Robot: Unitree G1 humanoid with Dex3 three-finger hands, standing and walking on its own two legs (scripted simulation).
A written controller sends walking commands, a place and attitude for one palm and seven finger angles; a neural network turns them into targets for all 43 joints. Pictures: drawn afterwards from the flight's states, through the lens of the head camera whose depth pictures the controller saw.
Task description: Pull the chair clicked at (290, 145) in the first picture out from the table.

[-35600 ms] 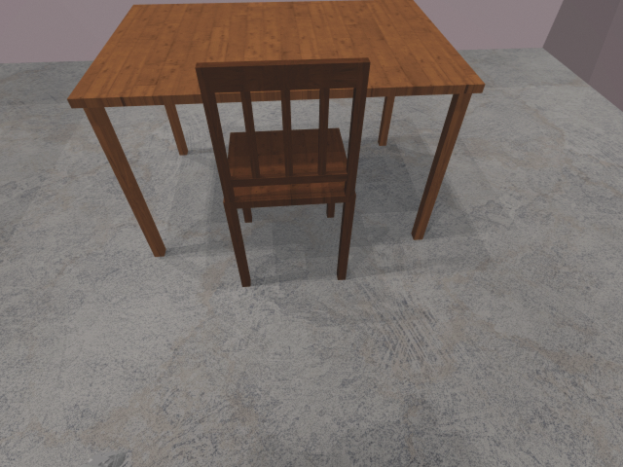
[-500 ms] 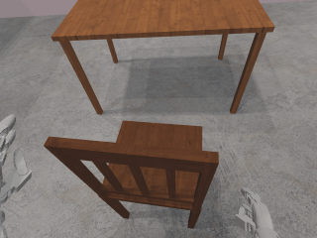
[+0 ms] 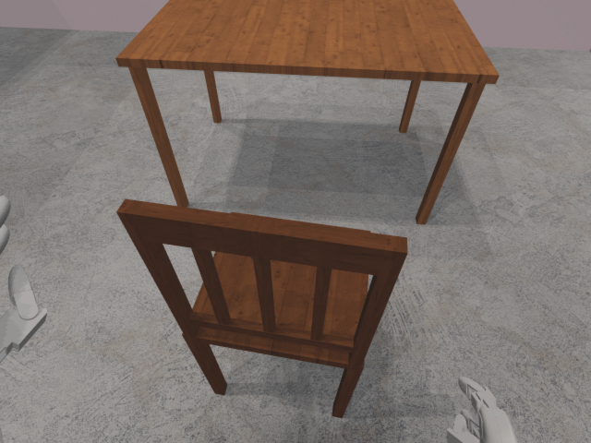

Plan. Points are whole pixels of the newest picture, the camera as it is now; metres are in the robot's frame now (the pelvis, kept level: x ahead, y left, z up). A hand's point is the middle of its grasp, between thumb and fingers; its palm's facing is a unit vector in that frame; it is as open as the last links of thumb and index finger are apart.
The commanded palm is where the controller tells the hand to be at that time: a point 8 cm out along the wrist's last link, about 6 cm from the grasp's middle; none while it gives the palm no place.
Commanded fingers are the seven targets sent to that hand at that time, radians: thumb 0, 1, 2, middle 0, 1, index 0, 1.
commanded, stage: step back with the hand held close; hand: left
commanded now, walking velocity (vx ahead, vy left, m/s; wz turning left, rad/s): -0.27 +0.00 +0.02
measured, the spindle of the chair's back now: (266, 296) +0.37 +0.08 -0.09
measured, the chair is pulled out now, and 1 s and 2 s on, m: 0.63 0.63 0.63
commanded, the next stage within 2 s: stop stepping back and stand still in 0.64 s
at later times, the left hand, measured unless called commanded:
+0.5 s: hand out of the picture +0.12 +0.28 +0.17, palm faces +0.50 -0.72 -0.47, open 7.4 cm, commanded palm +0.05 +0.32 +0.19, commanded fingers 0.00 0.90 0.90 -0.20 -0.30 -0.20 -0.30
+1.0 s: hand out of the picture +0.06 +0.27 +0.18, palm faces +0.41 -0.78 -0.47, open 7.4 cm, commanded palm -0.01 +0.30 +0.19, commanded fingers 0.00 0.90 0.90 -0.20 -0.30 -0.20 -0.30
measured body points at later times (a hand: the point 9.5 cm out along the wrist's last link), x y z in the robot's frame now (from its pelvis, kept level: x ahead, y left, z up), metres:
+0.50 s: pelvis -0.07 +0.01 -0.02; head -0.05 +0.03 +0.43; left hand +0.09 +0.32 +0.20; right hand +0.11 -0.23 -0.10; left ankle +0.06 +0.12 -0.73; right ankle +0.04 -0.14 -0.70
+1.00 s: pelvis -0.17 +0.01 +0.00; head -0.15 +0.03 +0.45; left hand +0.03 +0.31 +0.20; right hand -0.04 -0.25 -0.08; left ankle -0.17 +0.08 -0.73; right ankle -0.20 -0.15 -0.71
